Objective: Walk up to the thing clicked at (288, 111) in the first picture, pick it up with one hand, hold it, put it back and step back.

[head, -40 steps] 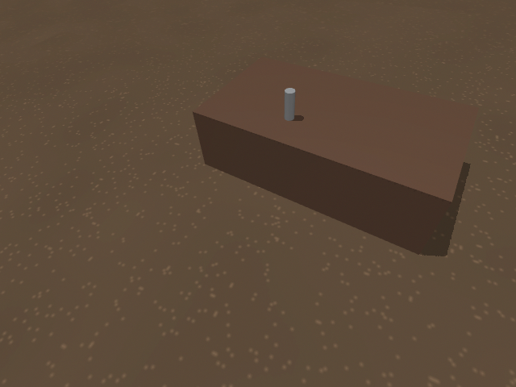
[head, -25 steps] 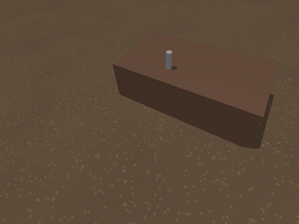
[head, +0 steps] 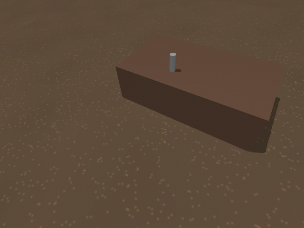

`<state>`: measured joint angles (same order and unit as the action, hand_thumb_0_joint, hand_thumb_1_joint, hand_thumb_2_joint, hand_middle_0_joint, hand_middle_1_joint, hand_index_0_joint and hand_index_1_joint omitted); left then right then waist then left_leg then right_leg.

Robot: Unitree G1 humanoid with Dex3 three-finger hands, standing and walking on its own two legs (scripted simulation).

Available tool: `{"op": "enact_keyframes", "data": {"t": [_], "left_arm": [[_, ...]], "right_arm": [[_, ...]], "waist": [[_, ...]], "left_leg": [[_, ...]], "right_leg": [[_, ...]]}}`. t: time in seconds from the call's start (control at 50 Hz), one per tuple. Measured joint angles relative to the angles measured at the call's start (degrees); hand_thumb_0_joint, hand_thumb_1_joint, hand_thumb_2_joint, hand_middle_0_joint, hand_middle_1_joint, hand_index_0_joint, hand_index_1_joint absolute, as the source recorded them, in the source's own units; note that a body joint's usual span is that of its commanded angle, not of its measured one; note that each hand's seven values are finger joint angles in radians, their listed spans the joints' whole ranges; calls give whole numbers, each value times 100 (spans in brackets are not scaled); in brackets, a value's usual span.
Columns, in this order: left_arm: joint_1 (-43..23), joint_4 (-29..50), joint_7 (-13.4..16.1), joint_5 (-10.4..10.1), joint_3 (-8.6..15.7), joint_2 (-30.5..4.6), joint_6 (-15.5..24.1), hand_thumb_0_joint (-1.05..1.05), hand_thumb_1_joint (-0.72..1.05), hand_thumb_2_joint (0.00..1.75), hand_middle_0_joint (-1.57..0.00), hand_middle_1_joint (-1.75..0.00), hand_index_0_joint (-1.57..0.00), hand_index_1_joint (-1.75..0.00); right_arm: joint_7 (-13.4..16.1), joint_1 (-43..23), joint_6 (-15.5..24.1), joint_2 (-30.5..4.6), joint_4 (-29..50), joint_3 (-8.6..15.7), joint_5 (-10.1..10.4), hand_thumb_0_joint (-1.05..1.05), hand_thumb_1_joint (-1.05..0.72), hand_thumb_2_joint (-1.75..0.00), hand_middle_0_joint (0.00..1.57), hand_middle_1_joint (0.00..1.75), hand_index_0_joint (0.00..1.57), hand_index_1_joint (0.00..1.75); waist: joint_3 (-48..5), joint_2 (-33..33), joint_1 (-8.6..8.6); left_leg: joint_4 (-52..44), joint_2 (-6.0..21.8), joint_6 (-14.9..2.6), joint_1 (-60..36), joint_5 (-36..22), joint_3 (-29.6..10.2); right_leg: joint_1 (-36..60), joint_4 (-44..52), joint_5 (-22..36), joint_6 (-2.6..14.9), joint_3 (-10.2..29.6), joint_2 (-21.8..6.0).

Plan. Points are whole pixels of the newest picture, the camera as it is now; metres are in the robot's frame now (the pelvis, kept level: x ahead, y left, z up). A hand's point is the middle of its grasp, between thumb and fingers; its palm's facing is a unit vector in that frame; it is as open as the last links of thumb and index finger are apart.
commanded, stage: stand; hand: left
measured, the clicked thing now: (172, 62) +1.32 -0.13 -0.35
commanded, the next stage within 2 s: walk up in 0.32 s
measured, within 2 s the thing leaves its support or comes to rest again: neither
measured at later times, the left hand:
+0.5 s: hand out of the picture +0.10 +0.25 -0.15, palm faces -0.17 -0.91 -0.37, open 7.4 cm
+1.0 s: hand (99, 183) +0.31 +0.23 -0.15, palm faces -0.31 -0.85 -0.42, open 7.4 cm
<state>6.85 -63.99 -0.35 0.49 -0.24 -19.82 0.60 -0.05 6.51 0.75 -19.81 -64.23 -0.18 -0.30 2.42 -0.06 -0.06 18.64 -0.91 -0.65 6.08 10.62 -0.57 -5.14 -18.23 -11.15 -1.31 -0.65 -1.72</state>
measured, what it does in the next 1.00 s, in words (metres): walks ahead, turning right: right foot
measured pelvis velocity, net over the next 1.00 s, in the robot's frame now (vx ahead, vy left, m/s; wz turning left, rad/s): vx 0.21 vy -0.04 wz -0.32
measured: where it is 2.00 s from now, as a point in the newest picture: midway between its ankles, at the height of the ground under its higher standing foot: (160, 170)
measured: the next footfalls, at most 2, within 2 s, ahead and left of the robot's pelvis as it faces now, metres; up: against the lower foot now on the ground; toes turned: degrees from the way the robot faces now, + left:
right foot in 0.60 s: +0.13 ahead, -0.19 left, +0.00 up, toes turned -15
left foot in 1.04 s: +0.44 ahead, +0.06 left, +0.00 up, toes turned -16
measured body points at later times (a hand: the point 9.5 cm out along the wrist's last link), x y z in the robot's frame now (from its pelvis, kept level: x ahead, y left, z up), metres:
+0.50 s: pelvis +0.02 -0.01 -0.01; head +0.03 -0.03 +0.44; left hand +0.11 +0.30 -0.12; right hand +0.07 -0.34 -0.13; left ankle +0.00 +0.11 -0.75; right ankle +0.02 -0.14 -0.72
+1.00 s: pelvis +0.21 -0.04 -0.02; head +0.22 -0.06 +0.42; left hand +0.33 +0.27 -0.12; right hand +0.19 -0.38 -0.13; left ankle +0.39 +0.08 -0.73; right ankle +0.09 -0.18 -0.75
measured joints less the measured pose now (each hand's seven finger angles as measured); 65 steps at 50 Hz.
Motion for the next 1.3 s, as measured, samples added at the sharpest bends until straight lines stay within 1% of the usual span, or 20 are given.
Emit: {"op": "enact_keyframes", "data": {"t": [0.32, 0.38, 0.42, 0.46, 0.5, 0.56, 0.6, 0.62, 0.66, 0.7, 0.74, 0.9, 0.98, 1.04, 1.06, 1.08, 1.12, 1.16, 1.22, 1.3], "left_arm": [[40, -7, 6, -3, -22, -4, 6, 0, 91, 90, -21, -30, -20, -30], [327, 282, -143, 54, 155, -55, -1, 0, 91, 90, -21, -30, -20, -30], [503, 376, -216, 85, 233, -120, -56, 0, 91, 90, -21, -30, -20, -30], [588, 430, -278, 108, 273, -217, -79, 1, 91, 90, -21, -30, -20, -30], [650, 524, -355, 92, 310, -297, -54, 1, 91, 90, -21, -30, -20, -30], [760, 711, -451, 82, 378, -377, 42, 1, 91, 90, -20, -30, -20, -30], [856, 842, -454, 92, 442, -449, 146, 1, 91, 90, -21, -30, -20, -30], [873, 899, -416, 104, 484, -466, 216, 1, 91, 90, -21, -30, -20, -30], [939, 1044, -301, 99, 531, -450, 317, 0, 91, 90, -21, -30, -20, -30], [1042, 1109, -233, 35, 489, -367, 326, 0, 91, 90, -20, -30, -20, -30], [1145, 1127, -183, 0, 422, -281, 319, 0, 91, 90, -21, -30, -20, -30], [1570, 1316, -139, -17, 319, -199, 438, 0, 90, 90, -21, -30, -21, -30], [1657, 1428, -105, 6, 312, -296, 498, 0, 90, 90, -21, -30, -21, -30], [1668, 1469, -51, 19, 308, -434, 485, 1, 90, 90, -21, -30, -21, -30], [1627, 1462, -19, 21, 322, -510, 462, 1, 90, 90, -21, -30, -21, -30], [1540, 1433, 23, -5, 339, -551, 421, 1, 90, 90, -21, -30, -21, -30], [1339, 1360, 103, -72, 308, -588, 355, 1, 90, 90, -21, -30, -21, -30], [1182, 1351, 96, -121, 275, -654, 365, 1, 91, 90, -21, -30, -21, -30], [1037, 1386, 20, -154, 281, -693, 421, 1, 91, 90, -21, -30, -20, -30], [932, 1440, -32, -117, 273, -612, 406, 0, 91, 90, -20, -30, -20, -30]], "right_arm": [[-3, 28, -5, 1, -27, 0, 2, 0, -91, -89, 21, 30, 20, 30], [-156, 71, 29, -26, 295, 216, -112, 0, -90, -89, 21, 30, 20, 30], [-215, 111, 124, -83, 592, 348, -139, 0, -90, -89, 21, 30, 20, 30], [-236, 200, 204, -126, 822, 433, -154, 0, -90, -89, 21, 30, 20, 30], [-268, 345, 208, -210, 954, 483, -183, 0, -90, -89, 21, 30, 20, 30], [-329, 512, 111, -402, 1028, 551, -236, 0, -90, -89, 21, 30, 20, 30], [-354, 594, 19, -527, 1076, 589, -242, 0, -90, -89, 21, 30, 20, 30], [-347, 631, -30, -591, 1095, 608, -236, 0, -90, -89, 21, 30, 20, 30], [-328, 643, -166, -635, 1063, 612, -219, 0, -90, -89, 21, 30, 20, 30], [-361, 580, -217, -662, 1051, 582, -184, 1, -91, -90, 21, 30, 20, 30], [-396, 554, -180, -660, 1122, 549, -135, 1, -91, -90, 20, 30, 20, 30], [-599, 681, -150, -559, 1520, 586, -213, 0, -91, -89, 21, 30, 20, 30], [-644, 684, -158, -581, 1589, 634, -249, 0, -91, -89, 21, 30, 20, 30], [-650, 689, -88, -592, 1682, 668, -242, 0, -91, -90, 21, 30, 20, 30], [-632, 654, -26, -548, 1717, 684, -247, 0, -91, -89, 21, 30, 20, 30], [-605, 623, 50, -508, 1788, 687, -262, 0, -91, -89, 21, 30, 20, 30], [-556, 638, 147, -424, 1900, 671, -171, 0, -91, -89, 21, 30, 20, 30], [-514, 702, 135, -302, 1933, 619, -107, 0, -91, -89, 21, 30, 20, 30], [-477, 866, 137, -207, 1931, 511, -84, 0, -91, -89, 21, 30, 20, 30], [-452, 1147, 159, -261, 1987, 446, -132, 0, -90, -89, 21, 30, 20, 30]], "waist": [[9, -6, 7], [-25, 31, -44], [-47, 8, -5], [-10, 18, 73], [30, -11, 116], [85, -121, 127], [112, -204, 121], [153, -329, 132], [171, -448, 43], [191, -537, -46], [191, -606, -77], [110, -557, -122], [124, -503, -87], [113, -359, -26], [169, -188, 11], [254, -60, 43], [333, -2, 135], [349, 84, 183], [319, 161, 240], [291, 70, 331]], "left_leg": [[-18, 9, 11, -1, 2, -9], [453, 39, -110, 160, 646, 249], [517, 109, -158, 191, 455, 470], [530, 156, -126, 131, 490, 625], [486, 229, -81, -17, 597, 734], [635, 390, 34, -224, 861, 901], [1194, 555, 40, -195, 1299, 977], [1769, 707, -59, -40, 1555, 865], [3210, 577, -46, 539, 1942, 346], [4135, 420, -10, 1081, 1748, 102], [4374, 429, 5, 1553, 1360, 48], [3104, 766, 180, 2497, 331, -185], [2375, 864, 134, 2446, 111, -206], [1897, 761, 35, 2096, 116, -5], [1964, 639, 79, 2033, -48, 127], [2168, 562, 105, 2017, 89, 262], [2345, 541, 86, 1925, 369, 391], [2153, 513, 26, 1665, 457, 534], [1688, 426, -77, 1221, 465, 734], [1294, 314, -184, 726, 589, 944]], "right_leg": [[6, 23, -2, 7, -10, 9], [-377, -721, -704, 174, 217, 35], [-905, -1746, -1184, 253, 183, 23], [-1375, -2524, -1344, 273, 108, -58], [-1616, -2651, -1393, 249, 19, -169], [-1644, -2139, -1054, 196, -97, -298], [-1480, -1697, -465, 163, -197, -273], [-1442, -1790, -199, 157, -274, -157], [-1433, -2094, -472, 209, -299, 8], [-1210, -1920, -553, 291, -228, 141], [-912, -1549, -478, 301, -164, 225], [-215, -921, -638, 197, 223, 288], [-43, -1093, -1042, 16, 370, 226], [5, -1494, -1534, -150, 501, 45], [-115, -1940, -1722, -85, 593, -106], [-389, -2678, -1661, 46, 718, -174], [-1052, -4156, -1600, 286, 809, -6], [-1609, -4903, -1323, 404, 647, 61], [-2108, -4705, -1024, 387, 292, -22], [-2310, -3557, -1053, 272, -17, -90]]}}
